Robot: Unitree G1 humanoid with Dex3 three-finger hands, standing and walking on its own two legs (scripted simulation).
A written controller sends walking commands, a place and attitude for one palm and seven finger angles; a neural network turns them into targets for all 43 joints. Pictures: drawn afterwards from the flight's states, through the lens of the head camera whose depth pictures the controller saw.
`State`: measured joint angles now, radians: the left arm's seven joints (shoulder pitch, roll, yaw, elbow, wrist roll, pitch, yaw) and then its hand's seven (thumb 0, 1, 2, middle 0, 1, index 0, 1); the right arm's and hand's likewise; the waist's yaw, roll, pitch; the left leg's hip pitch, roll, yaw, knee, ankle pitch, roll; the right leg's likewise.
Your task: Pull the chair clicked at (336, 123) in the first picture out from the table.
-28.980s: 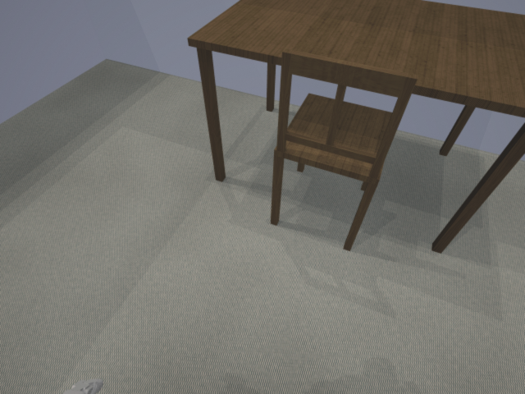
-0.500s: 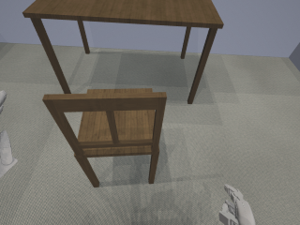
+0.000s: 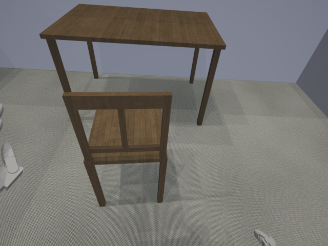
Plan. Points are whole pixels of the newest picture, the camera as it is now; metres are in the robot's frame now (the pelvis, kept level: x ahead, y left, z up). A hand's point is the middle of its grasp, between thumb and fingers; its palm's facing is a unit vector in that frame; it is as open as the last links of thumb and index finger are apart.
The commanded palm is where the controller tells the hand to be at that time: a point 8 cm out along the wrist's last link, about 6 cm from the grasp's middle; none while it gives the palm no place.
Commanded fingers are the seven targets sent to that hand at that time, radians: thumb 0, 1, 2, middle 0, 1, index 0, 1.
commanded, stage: stop stepping back and stand still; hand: left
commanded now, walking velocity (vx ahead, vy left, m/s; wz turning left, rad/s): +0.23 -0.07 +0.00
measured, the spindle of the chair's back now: (123, 128) +0.58 +0.18 -0.10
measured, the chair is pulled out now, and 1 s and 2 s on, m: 0.60 0.60 0.60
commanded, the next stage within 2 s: let the arm hang, fingers relaxed in 0.34 s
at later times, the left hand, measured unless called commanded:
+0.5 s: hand (41, 185) +0.20 +0.25 +0.12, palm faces +0.34 -0.83 -0.44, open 7.4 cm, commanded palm none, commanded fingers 0.00 0.90 0.90 -0.20 -0.30 -0.20 -0.30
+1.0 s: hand out of the picture -0.02 +0.18 -0.16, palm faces +0.05 -0.97 -0.25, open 7.1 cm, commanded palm none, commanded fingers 0.00 0.90 0.90 -0.20 -0.30 -0.20 -0.30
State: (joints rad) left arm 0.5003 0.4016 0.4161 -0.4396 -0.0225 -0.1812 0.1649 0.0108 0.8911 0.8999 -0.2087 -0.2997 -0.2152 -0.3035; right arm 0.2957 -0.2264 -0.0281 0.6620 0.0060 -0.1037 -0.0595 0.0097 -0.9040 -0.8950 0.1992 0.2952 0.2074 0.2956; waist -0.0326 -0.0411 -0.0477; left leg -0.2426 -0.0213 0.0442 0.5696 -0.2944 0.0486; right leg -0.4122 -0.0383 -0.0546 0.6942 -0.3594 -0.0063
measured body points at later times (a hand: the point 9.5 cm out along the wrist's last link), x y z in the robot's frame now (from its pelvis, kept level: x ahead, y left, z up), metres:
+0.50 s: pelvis -0.02 +0.00 +0.00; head -0.03 +0.00 +0.45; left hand +0.18 +0.29 +0.15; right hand +0.13 -0.26 -0.09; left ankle +0.02 +0.09 -0.73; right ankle -0.04 -0.12 -0.71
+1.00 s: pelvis -0.01 -0.02 +0.01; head +0.01 -0.03 +0.46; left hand -0.03 +0.23 -0.14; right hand -0.04 -0.25 -0.14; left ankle +0.02 +0.09 -0.73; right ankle -0.01 -0.12 -0.73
